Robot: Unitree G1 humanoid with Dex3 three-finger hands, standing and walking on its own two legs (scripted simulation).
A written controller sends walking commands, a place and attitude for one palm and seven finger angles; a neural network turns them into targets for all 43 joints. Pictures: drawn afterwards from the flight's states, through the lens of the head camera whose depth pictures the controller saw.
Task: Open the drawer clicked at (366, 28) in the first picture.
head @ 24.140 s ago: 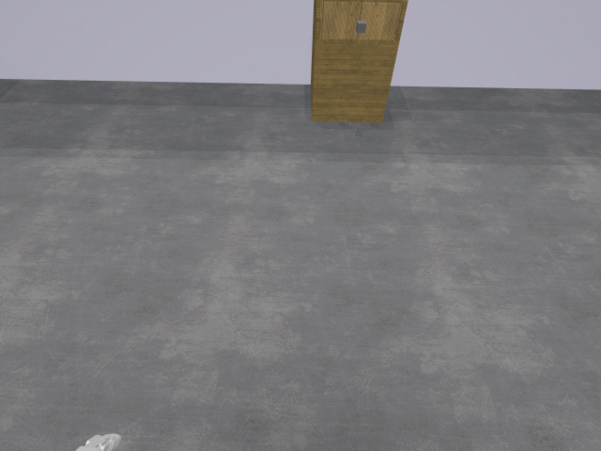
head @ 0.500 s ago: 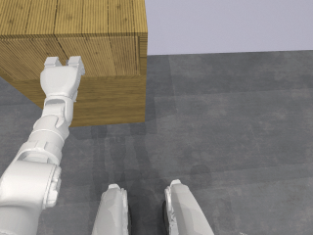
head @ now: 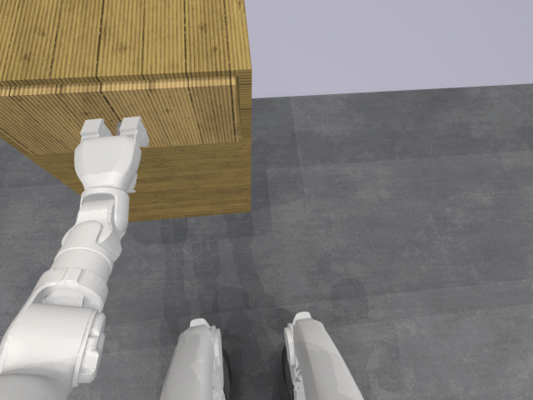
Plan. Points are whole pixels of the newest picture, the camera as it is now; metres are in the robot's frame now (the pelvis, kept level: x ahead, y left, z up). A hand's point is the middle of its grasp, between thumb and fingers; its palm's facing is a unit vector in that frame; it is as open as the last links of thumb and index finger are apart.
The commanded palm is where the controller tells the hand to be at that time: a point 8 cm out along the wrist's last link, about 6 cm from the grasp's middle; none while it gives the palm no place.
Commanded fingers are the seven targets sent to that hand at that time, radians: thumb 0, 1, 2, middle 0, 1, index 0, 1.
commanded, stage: pull the drawer open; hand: left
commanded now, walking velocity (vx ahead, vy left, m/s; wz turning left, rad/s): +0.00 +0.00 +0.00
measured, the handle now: (120, 145) +0.52 +0.21 -0.06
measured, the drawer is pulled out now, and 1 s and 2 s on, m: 0.01 0.08 0.16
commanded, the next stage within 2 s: none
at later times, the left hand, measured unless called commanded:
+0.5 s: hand (123, 191) +0.44 +0.21 -0.07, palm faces -0.06 -0.06 -1.00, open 7.7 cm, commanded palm +0.40 +0.20 -0.02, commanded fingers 0.00 0.90 0.90 -0.40 -1.35 -0.40 -1.35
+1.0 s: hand (122, 214) +0.40 +0.20 -0.07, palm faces -0.06 -0.06 -1.00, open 7.7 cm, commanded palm +0.37 +0.20 -0.02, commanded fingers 0.00 0.90 0.90 -0.40 -1.35 -0.40 -1.35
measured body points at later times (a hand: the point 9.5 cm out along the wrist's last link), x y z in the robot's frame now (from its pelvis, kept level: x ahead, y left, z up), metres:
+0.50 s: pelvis +0.02 +0.00 +0.01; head +0.19 +0.01 +0.43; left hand +0.44 +0.21 -0.02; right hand +0.10 -0.26 -0.13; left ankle +0.02 +0.11 -0.60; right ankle +0.02 -0.12 -0.60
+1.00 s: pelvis +0.01 +0.00 +0.02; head +0.17 +0.00 +0.44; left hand +0.40 +0.20 -0.02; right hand +0.10 -0.26 -0.13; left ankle +0.02 +0.11 -0.60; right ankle +0.02 -0.12 -0.60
